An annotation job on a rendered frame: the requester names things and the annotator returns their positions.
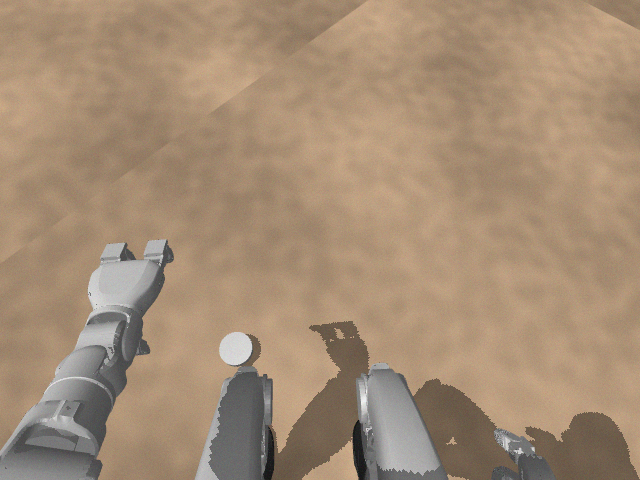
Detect left robot arm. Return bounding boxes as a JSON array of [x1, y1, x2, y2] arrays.
[[0, 305, 143, 480]]

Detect left robot hand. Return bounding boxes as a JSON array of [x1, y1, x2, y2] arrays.
[[88, 239, 174, 356]]

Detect tin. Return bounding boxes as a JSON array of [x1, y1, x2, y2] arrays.
[[219, 332, 253, 367]]

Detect right robot hand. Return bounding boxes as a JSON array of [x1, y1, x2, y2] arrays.
[[491, 428, 556, 480]]

